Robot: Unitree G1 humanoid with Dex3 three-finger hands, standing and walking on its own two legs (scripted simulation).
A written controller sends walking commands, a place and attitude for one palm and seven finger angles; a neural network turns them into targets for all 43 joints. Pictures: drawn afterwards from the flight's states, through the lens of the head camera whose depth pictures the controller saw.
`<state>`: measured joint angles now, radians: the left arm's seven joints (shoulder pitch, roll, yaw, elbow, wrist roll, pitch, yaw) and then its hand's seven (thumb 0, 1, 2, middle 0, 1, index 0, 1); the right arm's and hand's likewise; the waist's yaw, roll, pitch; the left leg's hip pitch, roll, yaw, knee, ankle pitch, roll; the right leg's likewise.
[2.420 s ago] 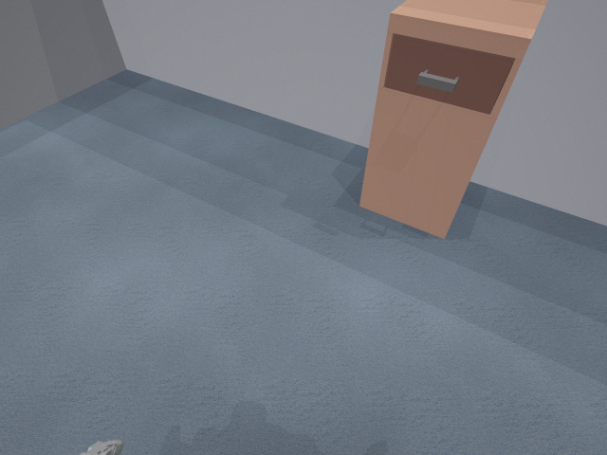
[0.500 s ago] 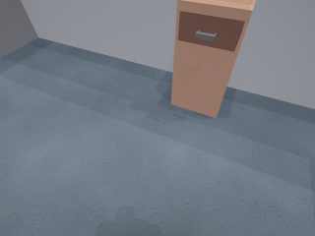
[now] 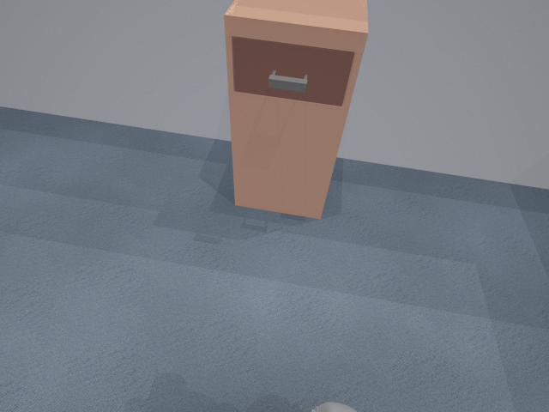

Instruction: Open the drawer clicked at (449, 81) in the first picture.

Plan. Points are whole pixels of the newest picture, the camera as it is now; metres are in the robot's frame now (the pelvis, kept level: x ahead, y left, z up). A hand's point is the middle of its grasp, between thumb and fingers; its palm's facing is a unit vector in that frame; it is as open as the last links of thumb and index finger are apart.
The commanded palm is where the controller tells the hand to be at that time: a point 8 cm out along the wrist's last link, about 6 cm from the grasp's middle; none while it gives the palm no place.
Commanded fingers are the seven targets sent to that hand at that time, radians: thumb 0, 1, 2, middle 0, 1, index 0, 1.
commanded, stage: walk to a spot facing it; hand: left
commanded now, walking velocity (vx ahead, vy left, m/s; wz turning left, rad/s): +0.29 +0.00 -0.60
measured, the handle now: (288, 79) +1.04 +0.05 -0.06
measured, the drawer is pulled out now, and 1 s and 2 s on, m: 0.00 0.00 0.00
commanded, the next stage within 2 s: turn to face it in 0.24 s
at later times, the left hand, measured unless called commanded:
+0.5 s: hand (232, 307) +0.32 +0.11 -0.15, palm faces -0.27 -0.94 -0.22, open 7.4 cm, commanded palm none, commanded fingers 0.00 0.90 0.90 -0.20 -0.30 -0.20 -0.30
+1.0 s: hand (206, 321) +0.30 +0.16 -0.17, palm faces -0.10 -0.97 -0.22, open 7.4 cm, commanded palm none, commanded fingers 0.00 0.90 0.90 -0.20 -0.30 -0.20 -0.30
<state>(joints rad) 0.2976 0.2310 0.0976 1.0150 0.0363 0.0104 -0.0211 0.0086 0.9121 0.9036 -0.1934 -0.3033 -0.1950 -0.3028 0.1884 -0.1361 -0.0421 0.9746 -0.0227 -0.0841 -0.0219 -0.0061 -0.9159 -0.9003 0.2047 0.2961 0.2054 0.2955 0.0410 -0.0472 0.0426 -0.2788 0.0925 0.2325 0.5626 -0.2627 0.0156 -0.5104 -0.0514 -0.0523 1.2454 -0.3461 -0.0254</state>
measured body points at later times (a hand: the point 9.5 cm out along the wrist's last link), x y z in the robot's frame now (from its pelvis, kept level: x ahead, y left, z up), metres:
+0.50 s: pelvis +0.18 -0.04 +0.00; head +0.22 -0.06 +0.45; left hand +0.34 +0.16 -0.13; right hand +0.16 -0.29 -0.15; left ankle +0.22 +0.10 -0.66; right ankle +0.19 -0.14 -0.73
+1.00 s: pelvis +0.27 -0.03 +0.01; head +0.27 -0.03 +0.46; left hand +0.30 +0.21 -0.15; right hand +0.28 -0.26 -0.15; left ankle +0.31 +0.06 -0.73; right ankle +0.22 -0.15 -0.73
